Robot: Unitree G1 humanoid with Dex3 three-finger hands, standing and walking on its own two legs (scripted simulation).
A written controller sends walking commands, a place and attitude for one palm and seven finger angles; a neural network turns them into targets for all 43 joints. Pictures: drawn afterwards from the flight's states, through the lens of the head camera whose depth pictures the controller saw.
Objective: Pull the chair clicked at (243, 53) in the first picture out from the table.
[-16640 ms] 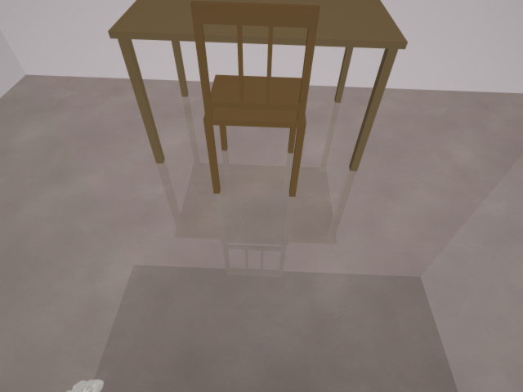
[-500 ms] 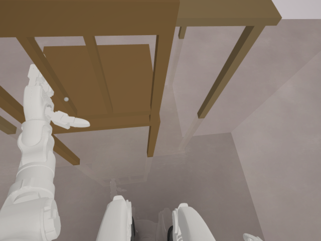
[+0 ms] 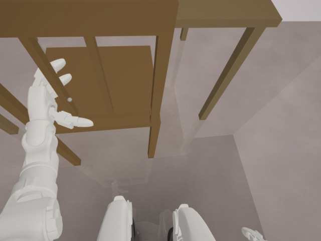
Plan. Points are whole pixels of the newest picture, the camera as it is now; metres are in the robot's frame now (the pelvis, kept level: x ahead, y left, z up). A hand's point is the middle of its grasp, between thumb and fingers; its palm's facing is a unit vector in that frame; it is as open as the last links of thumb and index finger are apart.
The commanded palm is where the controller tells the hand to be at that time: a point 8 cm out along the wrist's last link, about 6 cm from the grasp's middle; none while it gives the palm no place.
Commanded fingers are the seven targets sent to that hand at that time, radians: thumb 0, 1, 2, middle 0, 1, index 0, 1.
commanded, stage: hook a spindle and tug to test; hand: left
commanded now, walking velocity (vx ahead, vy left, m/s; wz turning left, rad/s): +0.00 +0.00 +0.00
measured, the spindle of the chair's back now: (56, 84) +0.47 +0.25 +0.05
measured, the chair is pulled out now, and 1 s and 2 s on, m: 0.00 0.01 0.12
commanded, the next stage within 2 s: step backward, pulling the chair out in 1.12 s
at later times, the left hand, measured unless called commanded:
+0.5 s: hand (68, 98) +0.45 +0.22 +0.03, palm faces +0.12 -0.99 -0.04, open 5.6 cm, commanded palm +0.41 +0.25 +0.03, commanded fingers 0.00 0.90 0.90 -0.50 -1.45 -0.50 -1.45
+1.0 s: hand (69, 104) +0.43 +0.22 +0.03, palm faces +0.12 -0.99 -0.02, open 5.2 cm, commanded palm +0.38 +0.25 +0.03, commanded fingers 0.00 0.90 0.90 -0.50 -1.45 -0.50 -1.45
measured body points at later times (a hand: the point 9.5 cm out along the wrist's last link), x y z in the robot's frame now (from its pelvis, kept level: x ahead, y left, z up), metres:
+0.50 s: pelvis +0.00 +0.00 +0.00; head +0.14 +0.03 +0.43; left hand +0.43 +0.28 +0.03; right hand +0.07 -0.26 -0.11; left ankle +0.06 +0.10 -0.62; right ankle +0.00 -0.12 -0.62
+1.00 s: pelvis +0.02 +0.01 +0.01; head +0.16 +0.04 +0.44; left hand +0.41 +0.27 +0.03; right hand +0.11 -0.25 -0.10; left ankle +0.06 +0.10 -0.62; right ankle +0.00 -0.12 -0.62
